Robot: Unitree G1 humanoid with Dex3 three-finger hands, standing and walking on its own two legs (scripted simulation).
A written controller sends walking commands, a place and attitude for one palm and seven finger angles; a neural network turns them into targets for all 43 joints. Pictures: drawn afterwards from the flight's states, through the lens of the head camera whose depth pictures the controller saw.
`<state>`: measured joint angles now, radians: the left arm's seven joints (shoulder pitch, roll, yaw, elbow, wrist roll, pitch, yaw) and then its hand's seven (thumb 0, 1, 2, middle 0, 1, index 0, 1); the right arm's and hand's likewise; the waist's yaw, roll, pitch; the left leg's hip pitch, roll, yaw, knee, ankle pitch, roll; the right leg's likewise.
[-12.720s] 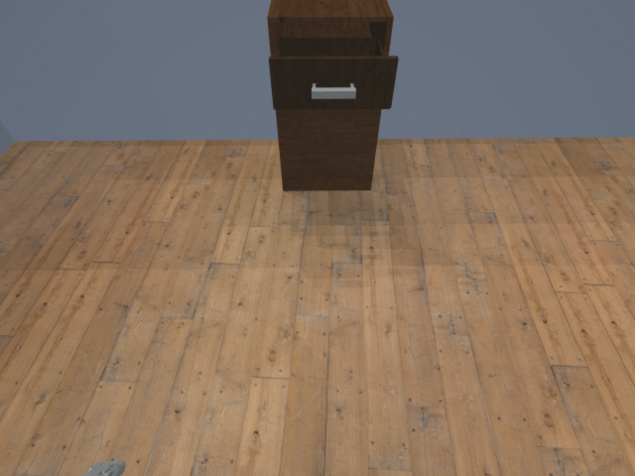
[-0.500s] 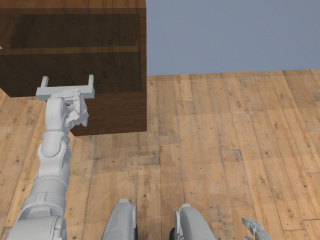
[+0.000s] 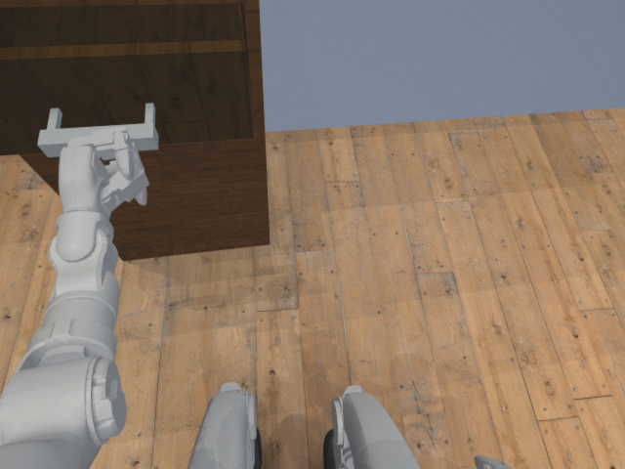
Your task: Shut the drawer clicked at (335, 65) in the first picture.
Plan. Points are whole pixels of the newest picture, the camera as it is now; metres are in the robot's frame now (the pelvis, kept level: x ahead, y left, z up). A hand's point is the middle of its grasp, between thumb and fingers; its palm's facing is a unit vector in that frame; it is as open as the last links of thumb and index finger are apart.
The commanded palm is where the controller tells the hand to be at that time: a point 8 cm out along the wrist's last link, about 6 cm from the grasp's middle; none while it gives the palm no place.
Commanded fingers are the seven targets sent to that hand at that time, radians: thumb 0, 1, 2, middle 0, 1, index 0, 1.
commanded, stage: push the drawer shut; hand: left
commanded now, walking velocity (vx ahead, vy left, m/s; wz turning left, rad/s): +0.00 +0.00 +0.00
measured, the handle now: (102, 126) +0.54 +0.26 +0.04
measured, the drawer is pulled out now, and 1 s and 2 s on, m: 0.08 0.00 0.00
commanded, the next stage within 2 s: pull the fist back off the drawer in 1.06 s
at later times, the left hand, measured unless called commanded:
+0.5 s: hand (145, 132) +0.54 +0.20 +0.04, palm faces +0.11 -0.99 -0.04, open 3.4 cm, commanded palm +0.52 +0.24 +0.04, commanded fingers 0.00 0.90 0.90 -1.40 -1.60 -1.40 -1.60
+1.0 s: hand (132, 118) +0.56 +0.22 +0.04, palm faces +0.11 -0.99 -0.05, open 3.1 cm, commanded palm +0.59 +0.23 +0.04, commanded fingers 0.00 0.90 0.90 -1.40 -1.60 -1.40 -1.60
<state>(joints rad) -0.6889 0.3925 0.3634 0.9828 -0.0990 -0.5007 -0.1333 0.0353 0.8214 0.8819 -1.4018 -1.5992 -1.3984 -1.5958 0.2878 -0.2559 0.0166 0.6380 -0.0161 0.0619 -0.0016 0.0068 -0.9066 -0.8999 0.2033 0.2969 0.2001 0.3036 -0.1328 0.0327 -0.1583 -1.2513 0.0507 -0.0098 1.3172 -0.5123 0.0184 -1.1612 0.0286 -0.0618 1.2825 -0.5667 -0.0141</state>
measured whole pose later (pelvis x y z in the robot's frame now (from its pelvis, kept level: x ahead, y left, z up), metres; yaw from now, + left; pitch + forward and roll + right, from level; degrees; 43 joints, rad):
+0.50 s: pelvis +0.00 +0.00 -0.01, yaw -1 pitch +29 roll -5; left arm -0.95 0.55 0.44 1.17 -0.03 -0.45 -0.14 0.06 0.86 0.90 -1.40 -1.60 -1.40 -1.60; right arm 0.33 -0.27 0.04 0.63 -0.04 0.10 0.01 0.00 -0.91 -0.90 0.20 0.30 0.20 0.30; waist -0.20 0.05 -0.14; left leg -1.36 0.07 -0.03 1.37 -0.52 0.02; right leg -1.26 0.04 -0.08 1.31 -0.56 -0.02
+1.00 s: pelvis -0.02 +0.00 -0.03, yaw -1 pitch +32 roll -7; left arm -1.15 0.69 0.42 1.28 0.03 -0.39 -0.16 0.00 0.64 0.92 -1.40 -1.60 -1.40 -1.60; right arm 0.34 -0.26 0.08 0.64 -0.05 0.07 0.01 0.00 -0.91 -0.90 0.20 0.30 0.20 0.30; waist -0.25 0.04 -0.13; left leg -1.48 0.06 -0.08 1.43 -0.50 0.02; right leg -1.36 0.04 -0.12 1.35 -0.55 -0.02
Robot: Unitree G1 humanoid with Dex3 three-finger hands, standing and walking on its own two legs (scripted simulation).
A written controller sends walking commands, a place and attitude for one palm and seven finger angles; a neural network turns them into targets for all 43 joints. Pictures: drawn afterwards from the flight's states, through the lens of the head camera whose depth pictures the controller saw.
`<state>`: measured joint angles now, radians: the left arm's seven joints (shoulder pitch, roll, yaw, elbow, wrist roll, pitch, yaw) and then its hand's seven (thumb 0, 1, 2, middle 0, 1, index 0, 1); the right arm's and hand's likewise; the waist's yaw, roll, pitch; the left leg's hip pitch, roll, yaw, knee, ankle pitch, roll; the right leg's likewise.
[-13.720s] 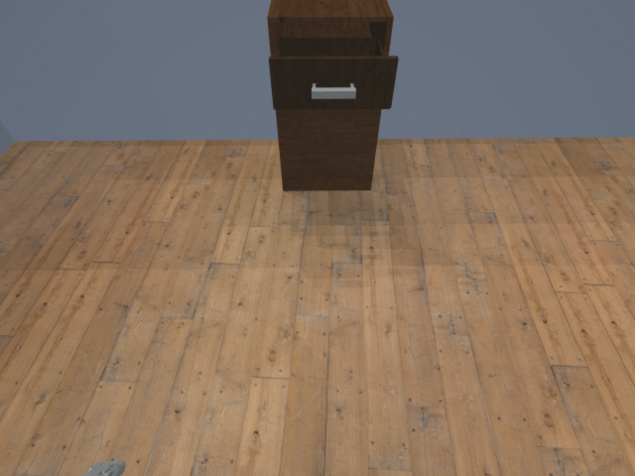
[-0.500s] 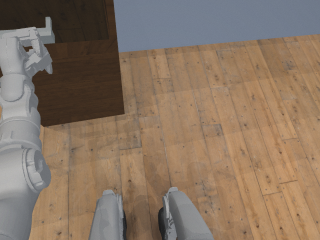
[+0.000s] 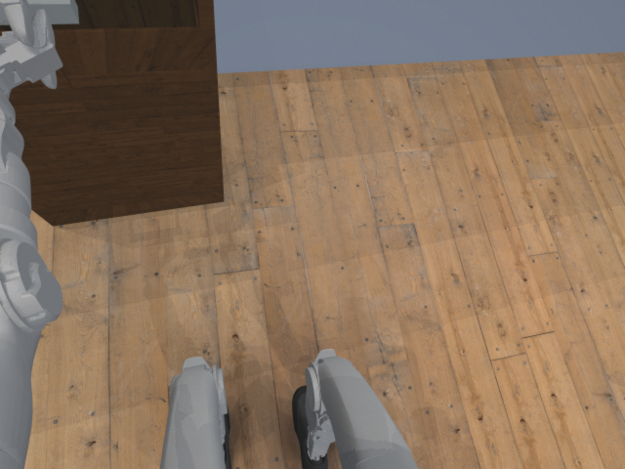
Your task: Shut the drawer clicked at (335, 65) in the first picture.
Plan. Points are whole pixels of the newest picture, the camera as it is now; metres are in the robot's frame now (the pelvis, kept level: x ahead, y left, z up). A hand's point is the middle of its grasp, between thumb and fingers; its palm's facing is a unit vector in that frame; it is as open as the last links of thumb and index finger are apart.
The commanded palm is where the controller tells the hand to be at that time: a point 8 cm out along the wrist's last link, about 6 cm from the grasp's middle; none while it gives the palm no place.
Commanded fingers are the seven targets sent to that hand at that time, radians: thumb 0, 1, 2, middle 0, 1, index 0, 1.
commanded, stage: push the drawer shut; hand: left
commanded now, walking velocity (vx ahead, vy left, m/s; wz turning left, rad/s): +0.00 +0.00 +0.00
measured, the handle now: out of the picture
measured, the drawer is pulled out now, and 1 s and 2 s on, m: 0.00 0.00 0.00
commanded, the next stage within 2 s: pull the fist back off the drawer in 0.06 s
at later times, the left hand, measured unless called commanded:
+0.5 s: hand (41, 43) +0.57 +0.23 +0.07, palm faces +0.13 -0.99 -0.06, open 3.2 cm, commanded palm +0.57 +0.23 +0.07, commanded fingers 0.00 0.90 0.90 -1.40 -1.60 -1.40 -1.60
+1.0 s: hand (49, 49) +0.56 +0.23 +0.07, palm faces +0.16 -0.99 -0.03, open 3.3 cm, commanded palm +0.52 +0.25 +0.08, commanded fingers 0.00 0.90 0.90 -1.40 -1.60 -1.40 -1.60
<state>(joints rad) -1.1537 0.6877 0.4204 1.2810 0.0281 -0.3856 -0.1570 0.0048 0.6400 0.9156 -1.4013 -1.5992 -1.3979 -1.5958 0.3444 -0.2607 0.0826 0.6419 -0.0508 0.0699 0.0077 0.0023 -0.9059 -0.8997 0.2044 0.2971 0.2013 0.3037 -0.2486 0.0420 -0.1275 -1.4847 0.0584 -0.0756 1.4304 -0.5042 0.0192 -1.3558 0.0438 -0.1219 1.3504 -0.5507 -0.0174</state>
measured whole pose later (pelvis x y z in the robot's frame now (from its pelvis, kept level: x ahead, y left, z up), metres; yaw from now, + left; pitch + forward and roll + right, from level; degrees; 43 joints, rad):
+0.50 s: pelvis -0.02 +0.00 -0.01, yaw -1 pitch +32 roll -8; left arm -1.25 0.75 0.37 1.30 0.05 -0.31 -0.14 0.03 0.63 0.93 -1.40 -1.60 -1.40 -1.60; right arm 0.38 -0.26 0.11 0.65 -0.06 0.00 0.00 0.00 -0.91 -0.90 0.21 0.30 0.20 0.30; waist -0.28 0.04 -0.11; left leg -1.55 0.06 -0.08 1.44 -0.46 0.03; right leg -1.42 0.04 -0.13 1.36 -0.51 -0.01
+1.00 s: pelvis +0.02 +0.01 +0.02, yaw +0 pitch +31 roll -6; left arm -0.96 0.56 0.45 1.10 -0.04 -0.39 -0.13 0.02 0.89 0.90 -1.40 -1.60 -1.40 -1.60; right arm 0.34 -0.26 0.05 0.62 -0.04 0.07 0.04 0.00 -0.91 -0.90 0.20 0.30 0.20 0.30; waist -0.20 0.05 -0.14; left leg -1.37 0.07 -0.03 1.36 -0.53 0.03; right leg -1.26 0.05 -0.08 1.29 -0.56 0.00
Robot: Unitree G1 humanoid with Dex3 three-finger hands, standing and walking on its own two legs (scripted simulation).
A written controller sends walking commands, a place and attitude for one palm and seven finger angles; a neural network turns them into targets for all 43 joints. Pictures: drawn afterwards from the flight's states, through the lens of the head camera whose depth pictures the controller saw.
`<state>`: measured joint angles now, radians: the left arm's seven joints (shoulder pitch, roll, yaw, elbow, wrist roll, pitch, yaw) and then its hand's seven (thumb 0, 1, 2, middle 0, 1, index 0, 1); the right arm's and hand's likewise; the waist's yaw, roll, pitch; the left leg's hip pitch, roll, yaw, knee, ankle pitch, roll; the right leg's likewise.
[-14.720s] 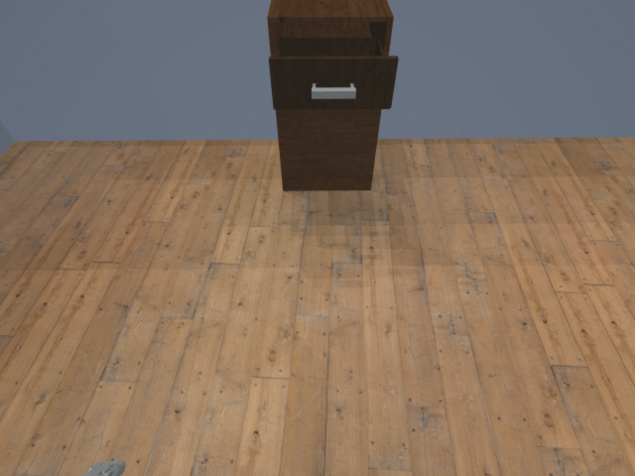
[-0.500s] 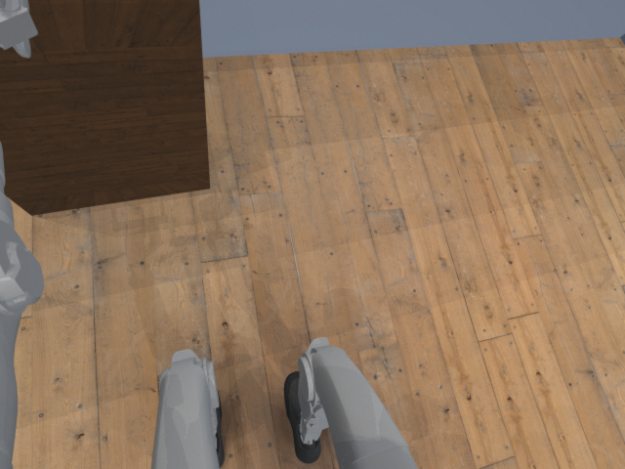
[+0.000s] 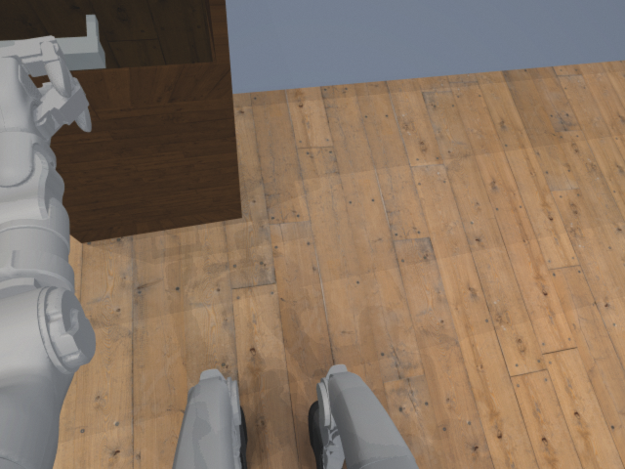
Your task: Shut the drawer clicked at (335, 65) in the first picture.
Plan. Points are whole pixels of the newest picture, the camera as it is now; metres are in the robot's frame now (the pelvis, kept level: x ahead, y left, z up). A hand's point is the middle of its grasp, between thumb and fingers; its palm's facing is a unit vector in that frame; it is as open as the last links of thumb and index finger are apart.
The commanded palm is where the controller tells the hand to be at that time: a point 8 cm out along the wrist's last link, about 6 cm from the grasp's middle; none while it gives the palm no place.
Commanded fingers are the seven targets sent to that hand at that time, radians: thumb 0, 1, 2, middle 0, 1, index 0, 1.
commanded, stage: draw the hand back to the body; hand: left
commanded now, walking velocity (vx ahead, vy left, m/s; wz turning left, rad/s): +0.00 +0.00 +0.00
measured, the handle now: (37, 41) +0.62 +0.28 +0.05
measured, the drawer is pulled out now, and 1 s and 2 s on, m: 0.00 0.00 0.00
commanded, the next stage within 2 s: step back with the hand held close in 1.34 s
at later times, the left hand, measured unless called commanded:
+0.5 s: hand out of the picture +0.38 +0.23 +0.16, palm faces +0.13 -0.99 -0.07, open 3.3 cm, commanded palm +0.33 +0.27 +0.17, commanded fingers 0.00 0.90 0.90 -1.40 -1.60 -1.40 -1.60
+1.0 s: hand out of the picture +0.25 +0.24 +0.26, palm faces +0.40 -0.86 -0.32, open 3.3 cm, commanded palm +0.19 +0.28 +0.28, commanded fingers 0.00 0.90 0.90 -1.40 -1.60 -1.40 -1.60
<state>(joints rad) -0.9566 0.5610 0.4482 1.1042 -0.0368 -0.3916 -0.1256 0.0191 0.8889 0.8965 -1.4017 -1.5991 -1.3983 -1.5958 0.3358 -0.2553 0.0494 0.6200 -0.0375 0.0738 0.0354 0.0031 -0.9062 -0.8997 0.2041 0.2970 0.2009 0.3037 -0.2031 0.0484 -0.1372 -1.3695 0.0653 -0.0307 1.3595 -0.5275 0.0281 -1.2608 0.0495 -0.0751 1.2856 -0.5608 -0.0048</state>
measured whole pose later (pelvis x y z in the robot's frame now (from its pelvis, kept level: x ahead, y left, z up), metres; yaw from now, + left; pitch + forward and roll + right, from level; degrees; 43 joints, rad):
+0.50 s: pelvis +0.04 +0.00 +0.09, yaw +4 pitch +13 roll -3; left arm -0.15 0.32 0.24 0.37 -0.22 -0.26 -0.16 0.02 0.90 0.90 -1.40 -1.60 -1.40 -1.60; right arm 0.25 -0.27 0.00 0.53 0.06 0.05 -0.01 0.01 -0.91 -0.90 0.20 0.30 0.20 0.30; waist -0.05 0.04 -0.14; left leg -0.72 0.03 -0.01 0.94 -0.45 0.02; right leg -0.62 0.03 -0.05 0.86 -0.48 -0.01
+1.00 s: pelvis +0.05 -0.01 +0.14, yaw +5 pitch -3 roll +0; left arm 0.35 0.32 0.20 -0.24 -0.09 -0.04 0.09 0.02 0.90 0.90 -1.40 -1.60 -1.40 -1.60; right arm 0.18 -0.23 0.05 0.57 0.02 -0.01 -0.07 0.01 -0.90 -0.90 0.20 0.30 0.20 0.30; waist 0.04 0.06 -0.01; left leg -0.17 0.00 0.01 0.46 -0.25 0.01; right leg -0.08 0.00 -0.04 0.43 -0.30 -0.01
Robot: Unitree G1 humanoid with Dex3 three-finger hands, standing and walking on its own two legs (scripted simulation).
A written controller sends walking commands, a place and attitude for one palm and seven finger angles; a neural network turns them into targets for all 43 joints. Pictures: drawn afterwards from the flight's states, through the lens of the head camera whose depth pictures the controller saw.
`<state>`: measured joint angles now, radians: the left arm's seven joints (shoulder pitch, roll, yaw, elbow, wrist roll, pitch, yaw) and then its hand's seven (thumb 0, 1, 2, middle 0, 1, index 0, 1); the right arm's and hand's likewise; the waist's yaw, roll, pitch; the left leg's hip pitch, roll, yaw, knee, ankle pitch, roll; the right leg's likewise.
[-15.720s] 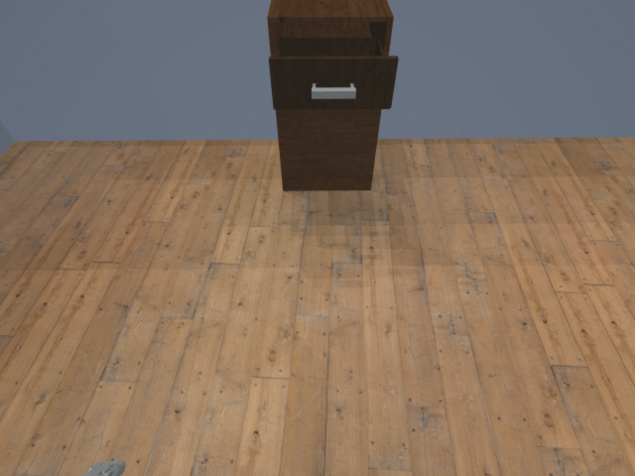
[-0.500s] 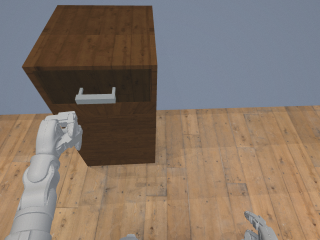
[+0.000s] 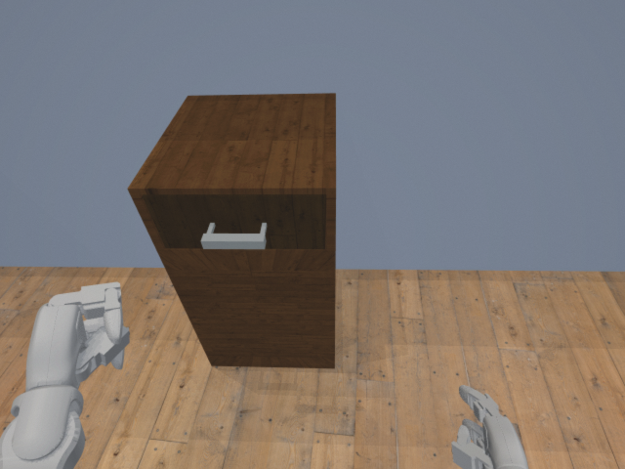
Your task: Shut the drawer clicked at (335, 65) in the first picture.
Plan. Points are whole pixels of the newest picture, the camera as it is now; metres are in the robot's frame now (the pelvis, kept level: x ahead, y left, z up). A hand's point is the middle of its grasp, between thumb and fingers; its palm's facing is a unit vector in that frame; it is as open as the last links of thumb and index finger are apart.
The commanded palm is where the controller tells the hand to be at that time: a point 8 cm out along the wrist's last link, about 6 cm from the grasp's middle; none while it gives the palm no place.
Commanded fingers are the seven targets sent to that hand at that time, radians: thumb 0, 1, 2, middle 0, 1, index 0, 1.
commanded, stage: draw the hand back to the body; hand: left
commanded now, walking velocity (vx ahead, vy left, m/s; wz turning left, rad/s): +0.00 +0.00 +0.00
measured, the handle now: (235, 234) +0.59 +0.24 -0.09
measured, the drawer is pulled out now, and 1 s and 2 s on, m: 0.00 0.00 0.00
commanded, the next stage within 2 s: step back with the hand held close in 0.34 s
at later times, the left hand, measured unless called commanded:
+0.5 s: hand (94, 355) +0.17 +0.22 +0.16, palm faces +0.41 -0.83 -0.38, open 3.3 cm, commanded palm +0.12 +0.27 +0.18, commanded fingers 0.00 0.90 0.90 -1.40 -1.60 -1.40 -1.60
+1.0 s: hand (41, 398) +0.13 +0.25 +0.16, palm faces +0.34 -0.81 -0.48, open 3.3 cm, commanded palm +0.07 +0.29 +0.18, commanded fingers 0.00 0.90 0.90 -1.40 -1.60 -1.40 -1.60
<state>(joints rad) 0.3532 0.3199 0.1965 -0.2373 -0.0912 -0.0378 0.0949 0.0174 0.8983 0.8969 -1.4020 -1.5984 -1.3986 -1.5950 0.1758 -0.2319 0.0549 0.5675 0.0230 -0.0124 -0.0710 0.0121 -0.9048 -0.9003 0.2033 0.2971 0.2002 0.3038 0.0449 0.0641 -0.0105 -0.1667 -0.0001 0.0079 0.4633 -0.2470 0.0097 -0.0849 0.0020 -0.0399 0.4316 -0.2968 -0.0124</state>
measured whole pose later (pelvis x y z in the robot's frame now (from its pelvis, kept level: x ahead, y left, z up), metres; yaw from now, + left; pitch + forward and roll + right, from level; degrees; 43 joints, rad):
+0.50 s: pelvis +0.00 -0.01 +0.00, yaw +0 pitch -5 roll +0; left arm 0.52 0.32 0.27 -0.44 -0.08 -0.11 0.10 0.02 0.89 0.90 -1.41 -1.60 -1.40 -1.59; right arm 0.21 -0.23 0.02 0.60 0.02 -0.11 -0.08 0.01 -0.91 -0.90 0.20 0.30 0.20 0.30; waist 0.06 0.08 0.00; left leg -0.14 0.02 -0.01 0.47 -0.25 -0.01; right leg -0.05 0.02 -0.05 0.43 -0.30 -0.03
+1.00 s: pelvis -0.05 +0.01 +0.00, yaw +1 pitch +1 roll -1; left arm 0.65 0.40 0.36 -0.57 -0.07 -0.20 0.14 0.02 0.89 0.90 -1.41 -1.60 -1.40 -1.59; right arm 0.18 -0.22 -0.02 0.55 0.01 0.00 -0.07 0.01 -0.91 -0.90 0.20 0.30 0.20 0.30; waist 0.00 0.04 0.03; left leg -0.35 0.00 -0.01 0.50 -0.17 0.02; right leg -0.26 0.00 -0.06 0.46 -0.22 0.00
